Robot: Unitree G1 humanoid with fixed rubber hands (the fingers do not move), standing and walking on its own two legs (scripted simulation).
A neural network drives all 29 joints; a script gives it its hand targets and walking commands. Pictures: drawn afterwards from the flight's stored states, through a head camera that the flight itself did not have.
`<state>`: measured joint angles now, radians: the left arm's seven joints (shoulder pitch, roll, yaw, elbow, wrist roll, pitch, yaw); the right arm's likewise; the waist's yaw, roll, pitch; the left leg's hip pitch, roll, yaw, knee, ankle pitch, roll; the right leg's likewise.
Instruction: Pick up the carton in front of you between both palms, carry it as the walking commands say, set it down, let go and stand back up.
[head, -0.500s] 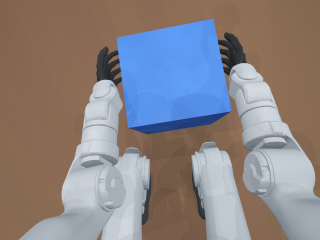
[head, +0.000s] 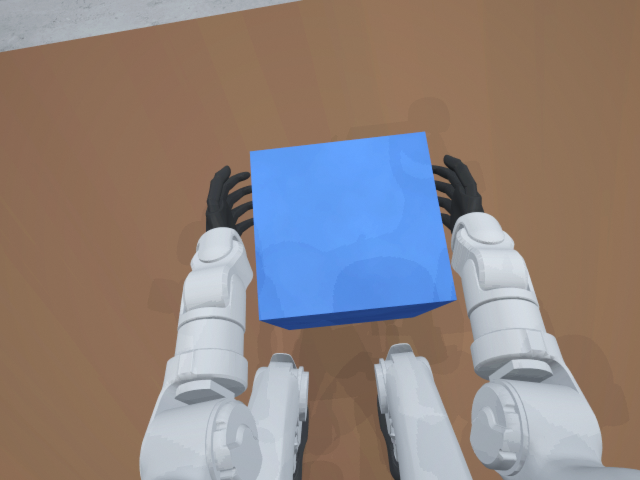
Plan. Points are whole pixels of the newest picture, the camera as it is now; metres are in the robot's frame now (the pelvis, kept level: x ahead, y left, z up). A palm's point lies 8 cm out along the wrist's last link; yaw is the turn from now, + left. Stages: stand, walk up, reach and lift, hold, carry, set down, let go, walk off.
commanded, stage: reach and lift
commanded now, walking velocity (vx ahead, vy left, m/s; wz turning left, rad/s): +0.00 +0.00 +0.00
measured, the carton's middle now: (345, 248) +0.43 -0.02 -0.12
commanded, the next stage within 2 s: hold in 1.88 s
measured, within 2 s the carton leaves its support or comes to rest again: neither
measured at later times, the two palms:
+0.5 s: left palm (157, 203) +0.39 +0.14 +0.12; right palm (523, 191) +0.39 -0.16 +0.11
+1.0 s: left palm (27, 144) +0.37 +0.14 +0.25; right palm out of the picture +0.35 -0.16 +0.24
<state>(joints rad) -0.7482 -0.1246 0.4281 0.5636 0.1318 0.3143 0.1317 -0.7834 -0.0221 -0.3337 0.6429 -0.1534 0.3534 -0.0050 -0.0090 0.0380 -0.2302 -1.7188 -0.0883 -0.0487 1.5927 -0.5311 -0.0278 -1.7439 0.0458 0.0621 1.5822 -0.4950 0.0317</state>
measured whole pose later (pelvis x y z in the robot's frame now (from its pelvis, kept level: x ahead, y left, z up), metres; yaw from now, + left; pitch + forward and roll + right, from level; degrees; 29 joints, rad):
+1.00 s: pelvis +0.07 +0.00 +0.22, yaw -1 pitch -2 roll +0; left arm -0.31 -0.17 0.31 0.43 0.29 0.57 0.02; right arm -0.28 0.16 -0.27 0.40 -0.28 0.61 0.00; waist -0.01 0.01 -0.06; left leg -0.19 -0.03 -0.09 0.48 -0.25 0.00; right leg -0.21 0.02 0.07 0.46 -0.21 0.01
